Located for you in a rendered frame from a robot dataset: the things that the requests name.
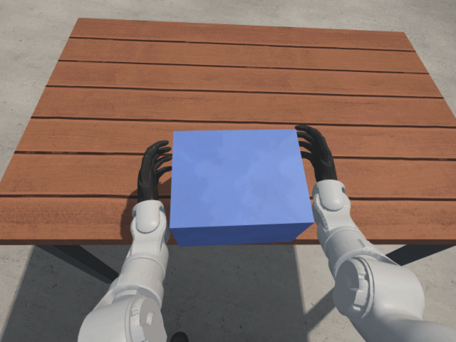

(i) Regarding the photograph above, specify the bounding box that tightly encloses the carton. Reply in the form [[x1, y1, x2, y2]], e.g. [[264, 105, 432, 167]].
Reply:
[[170, 129, 314, 247]]

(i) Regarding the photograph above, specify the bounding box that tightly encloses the left robot upper arm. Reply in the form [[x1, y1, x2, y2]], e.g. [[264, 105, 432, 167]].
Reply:
[[78, 295, 167, 342]]

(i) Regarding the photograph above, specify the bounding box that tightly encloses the right robot hand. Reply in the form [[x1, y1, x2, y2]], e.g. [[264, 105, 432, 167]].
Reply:
[[295, 125, 337, 182]]

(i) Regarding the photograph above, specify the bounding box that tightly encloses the table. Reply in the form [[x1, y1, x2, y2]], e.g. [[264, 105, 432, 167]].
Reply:
[[0, 18, 456, 284]]

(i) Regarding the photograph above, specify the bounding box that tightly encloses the left robot hand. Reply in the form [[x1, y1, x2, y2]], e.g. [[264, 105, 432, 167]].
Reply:
[[138, 140, 172, 203]]

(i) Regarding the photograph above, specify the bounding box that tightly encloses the left robot forearm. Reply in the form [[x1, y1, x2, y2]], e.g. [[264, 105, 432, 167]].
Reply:
[[78, 200, 170, 336]]

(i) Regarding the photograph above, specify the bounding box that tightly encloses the right robot forearm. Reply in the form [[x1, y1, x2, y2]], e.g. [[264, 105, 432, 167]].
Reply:
[[312, 180, 425, 314]]

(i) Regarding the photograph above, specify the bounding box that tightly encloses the right robot upper arm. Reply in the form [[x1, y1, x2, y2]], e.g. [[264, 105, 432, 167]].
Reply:
[[332, 256, 456, 342]]

